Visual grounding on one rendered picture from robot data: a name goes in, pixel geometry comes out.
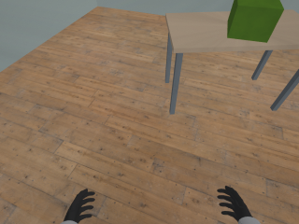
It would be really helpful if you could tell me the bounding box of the left robot hand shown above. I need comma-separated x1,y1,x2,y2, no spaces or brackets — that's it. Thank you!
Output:
64,189,95,223

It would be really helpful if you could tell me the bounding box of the right robot hand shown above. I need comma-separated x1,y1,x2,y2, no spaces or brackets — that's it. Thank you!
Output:
217,186,252,222

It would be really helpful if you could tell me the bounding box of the table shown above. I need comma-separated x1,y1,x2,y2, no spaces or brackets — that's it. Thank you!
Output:
164,9,299,115

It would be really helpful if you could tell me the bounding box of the carton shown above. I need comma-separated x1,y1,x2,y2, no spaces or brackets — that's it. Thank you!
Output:
227,0,284,43

